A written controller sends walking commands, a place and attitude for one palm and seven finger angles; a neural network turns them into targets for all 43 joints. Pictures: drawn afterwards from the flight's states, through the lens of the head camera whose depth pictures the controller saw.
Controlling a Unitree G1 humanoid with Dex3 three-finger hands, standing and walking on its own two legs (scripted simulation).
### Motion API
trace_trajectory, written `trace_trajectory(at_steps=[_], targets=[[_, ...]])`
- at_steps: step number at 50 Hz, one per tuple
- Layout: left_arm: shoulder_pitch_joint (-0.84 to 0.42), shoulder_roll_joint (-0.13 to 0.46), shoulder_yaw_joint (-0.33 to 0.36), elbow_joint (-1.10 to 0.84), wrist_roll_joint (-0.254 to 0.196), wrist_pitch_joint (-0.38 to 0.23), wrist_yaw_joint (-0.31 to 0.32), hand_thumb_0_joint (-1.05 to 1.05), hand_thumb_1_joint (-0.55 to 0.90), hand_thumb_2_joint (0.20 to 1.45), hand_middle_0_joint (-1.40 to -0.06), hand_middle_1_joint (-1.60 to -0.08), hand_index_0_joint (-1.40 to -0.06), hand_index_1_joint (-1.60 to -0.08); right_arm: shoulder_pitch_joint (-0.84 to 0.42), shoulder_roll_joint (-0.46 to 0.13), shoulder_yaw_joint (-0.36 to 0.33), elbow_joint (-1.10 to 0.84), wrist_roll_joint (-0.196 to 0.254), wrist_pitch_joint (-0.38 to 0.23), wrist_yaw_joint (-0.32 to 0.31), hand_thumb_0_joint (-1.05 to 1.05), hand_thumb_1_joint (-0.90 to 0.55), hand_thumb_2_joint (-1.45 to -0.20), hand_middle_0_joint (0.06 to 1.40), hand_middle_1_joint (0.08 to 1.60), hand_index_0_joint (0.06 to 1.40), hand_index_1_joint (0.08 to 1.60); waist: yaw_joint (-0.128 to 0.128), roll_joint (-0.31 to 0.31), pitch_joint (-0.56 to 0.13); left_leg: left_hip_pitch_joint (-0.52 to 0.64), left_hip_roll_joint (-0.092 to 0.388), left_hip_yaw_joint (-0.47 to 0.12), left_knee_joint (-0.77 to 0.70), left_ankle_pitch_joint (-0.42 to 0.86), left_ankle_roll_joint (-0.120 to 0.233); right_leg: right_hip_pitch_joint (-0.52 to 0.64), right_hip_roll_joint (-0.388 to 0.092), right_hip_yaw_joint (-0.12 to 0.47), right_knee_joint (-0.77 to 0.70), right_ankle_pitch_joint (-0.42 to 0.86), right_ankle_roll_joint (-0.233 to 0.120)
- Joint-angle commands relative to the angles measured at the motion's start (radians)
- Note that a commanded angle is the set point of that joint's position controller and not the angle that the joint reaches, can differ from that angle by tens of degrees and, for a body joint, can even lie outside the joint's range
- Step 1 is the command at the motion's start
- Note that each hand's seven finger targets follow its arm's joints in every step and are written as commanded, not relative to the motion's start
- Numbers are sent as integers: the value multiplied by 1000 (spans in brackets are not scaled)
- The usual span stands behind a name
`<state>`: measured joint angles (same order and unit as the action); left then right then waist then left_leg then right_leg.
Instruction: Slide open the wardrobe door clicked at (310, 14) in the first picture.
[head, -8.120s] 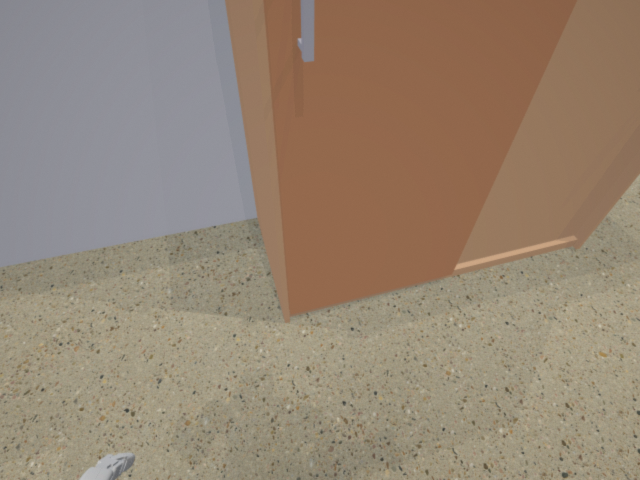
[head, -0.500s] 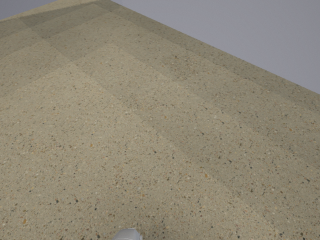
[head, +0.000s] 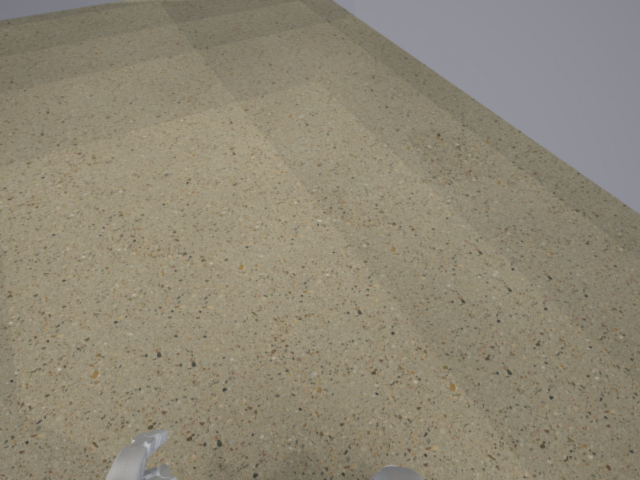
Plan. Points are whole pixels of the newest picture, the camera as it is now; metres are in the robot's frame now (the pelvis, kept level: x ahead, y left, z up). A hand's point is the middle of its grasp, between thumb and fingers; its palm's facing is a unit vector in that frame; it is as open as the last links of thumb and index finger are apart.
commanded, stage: turn to face it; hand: left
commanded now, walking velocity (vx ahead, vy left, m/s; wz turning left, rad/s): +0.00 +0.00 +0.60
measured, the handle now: out of the picture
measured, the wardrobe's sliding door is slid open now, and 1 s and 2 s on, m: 0.00 0.00 0.00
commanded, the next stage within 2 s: none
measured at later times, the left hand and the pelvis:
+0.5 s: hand out of the picture -0.04 +0.17 -0.16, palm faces +0.34 -0.90 -0.28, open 7.3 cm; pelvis -0.03 -0.04 +0.00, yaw +20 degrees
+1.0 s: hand out of the picture -0.07 +0.23 -0.15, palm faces +0.58 -0.77 -0.26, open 7.3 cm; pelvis -0.05 -0.01 +0.00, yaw +35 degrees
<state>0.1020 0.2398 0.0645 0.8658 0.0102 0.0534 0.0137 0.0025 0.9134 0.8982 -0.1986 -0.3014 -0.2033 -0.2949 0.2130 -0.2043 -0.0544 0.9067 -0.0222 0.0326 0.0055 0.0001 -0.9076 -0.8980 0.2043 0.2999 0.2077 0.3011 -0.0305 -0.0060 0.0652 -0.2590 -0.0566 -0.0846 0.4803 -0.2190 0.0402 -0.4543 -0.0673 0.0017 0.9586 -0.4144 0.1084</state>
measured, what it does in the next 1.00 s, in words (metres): steps on the spot, turning left: right foot, then left foot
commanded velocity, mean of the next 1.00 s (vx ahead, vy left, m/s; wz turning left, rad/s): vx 0.00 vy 0.00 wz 0.60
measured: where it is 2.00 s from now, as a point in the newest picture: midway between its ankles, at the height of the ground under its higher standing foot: outside the picture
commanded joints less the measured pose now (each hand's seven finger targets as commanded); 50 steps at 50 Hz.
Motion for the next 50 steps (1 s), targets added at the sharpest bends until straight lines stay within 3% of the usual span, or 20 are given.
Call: trace_trajectory(at_steps=[1, 5, 6, 7, 8, 11, 13, 21, 25, 27, 28, 29, 30, 31, 32, 33, 34, 37, 45, 50], targets=[[-9, 75, 15, -97, -5, -27, 11, 0, 900, 900, -200, -300, -200, -300, 14, -229, -65, -65, -7, -9, -13, 0, -900, -900, 200, 300, 200, 300, -3, 166, -104, 56, 255, -316, -95, 382, 137, 55, 31, 5, -155, -22, -19], [122, 102, 25, -74, -9, -50, 18, 0, 900, 900, -200, -300, -200, -300, -23, -206, -67, -82, 5, -5, -7, 0, -900, -900, 200, 300, 200, 300, 61, 102, -161, -95, 167, -306, 26, 266, 58, 368, 26, 5, -557, 205, -36], [145, 176, 39, -71, 3, -63, 24, 0, 900, 900, -200, -300, -200, -300, 12, -141, -60, -86, 16, -7, -1, 0, -900, -900, 200, 300, 200, 300, 67, -104, -198, -259, 74, -195, 172, 10, -19, 548, -164, 168, -674, 204, -89], [148, 253, 50, -78, 13, -62, 27, 0, 900, 900, -200, -300, -200, -300, 6, -113, -55, -112, 13, -7, -3, 0, -900, -900, 200, 300, 200, 300, 75, -321, -169, -393, -48, 8, 413, -365, -92, 525, -422, 408, -693, 318, -211], [137, 235, 42, -89, 7, -56, 30, 0, 900, 900, -200, -300, -200, -300, -11, -166, -68, -108, 2, 0, -3, 0, -900, -900, 200, 300, 200, 300, 69, -204, -145, -347, 13, -23, 593, -380, -82, 379, -442, 357, -683, 326, -272], [-8, 137, 18, -108, 4, -58, 26, 0, 900, 900, -200, -300, -200, -300, 22, -152, -70, -49, -5, 30, 17, 0, -900, -900, 200, 300, 200, 300, -7, -143, -36, -319, 68, 13, 767, -192, -98, 238, -272, 140, -682, 243, -223], [11, 120, 10, -101, 6, -62, 22, 0, 900, 900, -200, -300, -200, -300, 36, -133, -64, -40, -5, 36, 26, 0, -900, -900, 200, 300, 200, 300, -6, -172, -14, -318, 71, 43, 779, -133, -110, 225, -231, 41, -679, 265, -196], [151, 175, 29, -37, 20, -54, 21, 0, 900, 900, -200, -300, -200, -300, -101, -119, -45, -67, 4, 37, 31, 0, -900, -900, 200, 300, 200, 300, 65, -193, -10, -255, 97, 125, 478, -206, -122, 311, -290, -32, -654, 331, -226], [164, 203, 42, -26, 24, -49, 18, 0, 900, 900, -200, -300, -200, -300, -103, -105, -33, -78, 13, 17, 28, 0, -900, -900, 200, 300, 200, 300, 75, -223, -78, -152, 84, 175, 295, -242, -105, 349, -319, -72, -567, 476, -231], [159, 207, 45, -16, 19, -45, 15, 0, 900, 900, -200, -300, -200, -300, -53, -115, -31, -69, 13, 6, 23, 0, -900, -900, 200, 300, 200, 300, 49, -204, -120, -56, 69, 197, 136, -154, -94, 352, -311, -121, -475, 530, -195], [153, 199, 47, -16, 11, -41, 13, 0, 900, 900, -200, -300, -200, -300, -8, -135, -37, -60, 11, -1, 22, 0, -900, -900, 200, 300, 200, 300, 21, -154, -144, 46, 71, 185, 3, -29, -85, 305, -293, -164, -385, 495, -152], [165, 165, 39, -25, 3, -35, 10, 0, 900, 900, -200, -300, -200, -300, 42, -202, -52, -49, 9, -12, 23, 0, -900, -900, 200, 300, 200, 300, -7, 17, -189, 219, 158, 52, -103, 127, -52, 159, -237, -190, -196, 357, -97], [137, 90, 22, -70, -2, -32, 2, 0, 900, 900, -200, -300, -200, -300, 100, -320, -82, -48, 5, -20, 13, 0, -900, -900, 200, 300, 200, 300, -48, 347, -187, 342, 439, -310, -121, 562, 68, -155, -87, -196, 23, -212, -9], [75, 103, 14, -87, 8, -19, 9, 0, 900, 900, -200, -300, -200, -300, 154, -348, -84, -22, 8, -10, 5, 0, -900, -900, 200, 300, 200, 300, -71, 271, -203, 305, 496, -302, -100, 669, 148, -164, -75, -84, 146, -258, -21], [66, 107, 18, -84, 11, -16, 8, 0, 900, 900, -200, -300, -200, -300, 124, -313, -74, -22, 4, -11, -1, 0, -900, -900, 200, 300, 200, 300, -50, 205, -177, 249, 451, -237, -102, 555, 159, -162, -89, -49, 189, -195, -32], [51, 97, 23, -67, 9, -15, 9, 0, 900, 900, -200, -300, -200, -300, 68, -284, -69, -37, 0, -14, -12, 0, -900, -900, 200, 300, 200, 300, -40, 278, -144, 202, 387, -222, -107, 487, 142, -175, -82, -32, 215, -135, -28], [50, 114, 26, -52, 8, -17, 3, 0, 900, 900, -200, -300, -200, -300, 8, -251, -56, -54, 1, -15, -17, 0, -900, -900, 200, 300, 200, 300, -18, 242, -110, 149, 345, -186, -114, 430, 121, -168, -79, -14, 234, -59, -25], [93, 110, 26, -26, 8, -21, -4, 0, 900, 900, -200, -300, -200, -300, -33, -226, -43, -72, 4, -23, -18, 0, -900, -900, 200, 300, 200, 300, 14, 149, -97, 145, 276, -130, -119, 474, 95, -133, -51, -18, 217, 28, -13], [26, 99, 23, -67, 4, -19, 7, 0, 900, 900, -200, -300, -200, -300, 17, -225, -54, -63, -2, -14, -14, 0, -900, -900, 200, 300, 200, 300, -7, 139, -87, 119, 274, -264, -151, 267, 135, -89, -19, 10, 42, 9, -4], [8, 77, 14, -94, -5, -31, 12, 0, 900, 900, -200, -300, -200, -300, 28, -227, -61, -61, -6, -8, -14, 0, -900, -900, 200, 300, 200, 300, -9, 170, -128, 108, 254, -341, -91, 395, 143, 26, 32, 8, -160, -38, -22]])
